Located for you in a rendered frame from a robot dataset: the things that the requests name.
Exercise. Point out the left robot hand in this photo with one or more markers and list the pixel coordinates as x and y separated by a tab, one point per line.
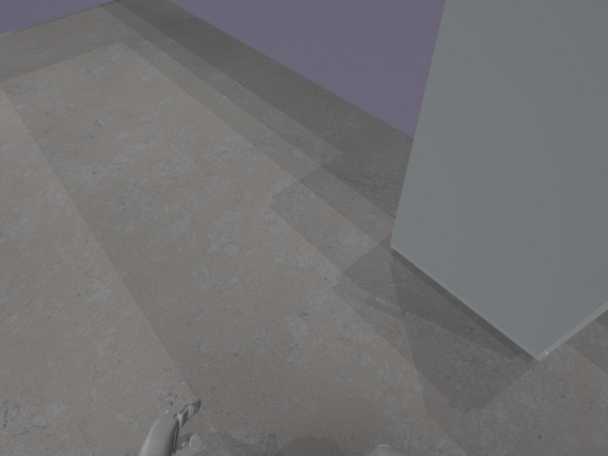
162	439

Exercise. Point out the fridge door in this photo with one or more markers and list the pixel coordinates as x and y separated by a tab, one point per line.
505	199

